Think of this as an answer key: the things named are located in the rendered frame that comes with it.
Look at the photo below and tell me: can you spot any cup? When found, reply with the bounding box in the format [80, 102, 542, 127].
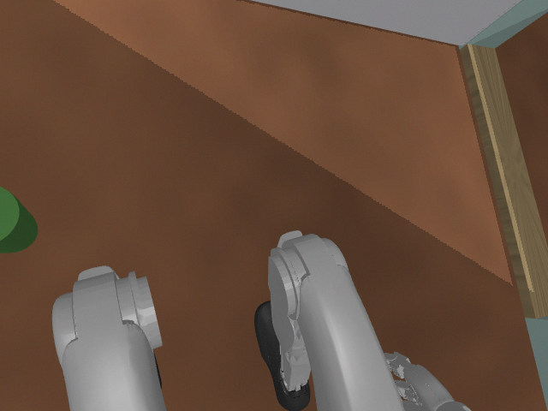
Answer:
[0, 187, 38, 253]

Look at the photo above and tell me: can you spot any right robot foot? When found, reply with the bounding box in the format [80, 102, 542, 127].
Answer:
[254, 301, 310, 411]

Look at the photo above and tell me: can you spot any right robot hand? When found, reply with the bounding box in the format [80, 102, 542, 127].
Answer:
[384, 352, 455, 411]

